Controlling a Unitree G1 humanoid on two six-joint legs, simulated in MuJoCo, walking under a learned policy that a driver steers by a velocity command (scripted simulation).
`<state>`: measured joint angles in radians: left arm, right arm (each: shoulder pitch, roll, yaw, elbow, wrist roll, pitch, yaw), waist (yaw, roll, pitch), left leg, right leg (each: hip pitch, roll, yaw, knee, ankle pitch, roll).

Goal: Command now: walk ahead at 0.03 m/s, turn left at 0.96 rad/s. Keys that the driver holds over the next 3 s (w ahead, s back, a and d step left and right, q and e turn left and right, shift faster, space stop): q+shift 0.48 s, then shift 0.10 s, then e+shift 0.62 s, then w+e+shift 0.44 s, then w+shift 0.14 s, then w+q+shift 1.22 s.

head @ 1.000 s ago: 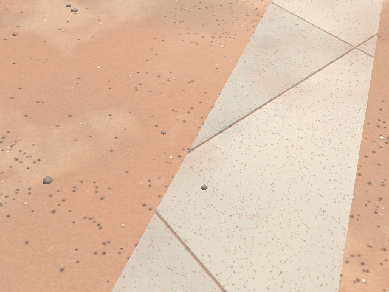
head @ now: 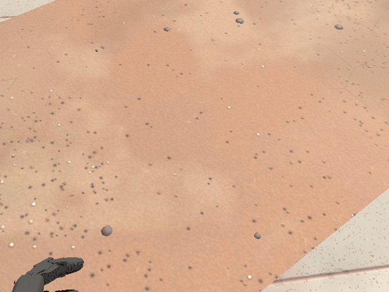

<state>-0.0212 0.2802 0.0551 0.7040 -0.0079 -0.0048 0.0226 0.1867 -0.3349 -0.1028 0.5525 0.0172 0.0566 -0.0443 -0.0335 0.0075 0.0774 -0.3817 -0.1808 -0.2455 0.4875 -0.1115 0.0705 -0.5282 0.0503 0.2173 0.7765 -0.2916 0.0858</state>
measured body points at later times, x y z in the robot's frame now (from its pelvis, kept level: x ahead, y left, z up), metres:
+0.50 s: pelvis +0.03 -0.05 +0.00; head +0.07 -0.02 +0.45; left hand +0.03 +0.27 -0.10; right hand +0.32 -0.21 -0.08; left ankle -0.02 +0.08 -0.70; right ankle +0.10 -0.17 -0.74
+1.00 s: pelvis +0.03 -0.02 +0.00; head +0.07 -0.01 +0.45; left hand +0.03 +0.29 -0.10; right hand +0.30 -0.18 -0.10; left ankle -0.03 +0.07 -0.74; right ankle +0.07 -0.13 -0.70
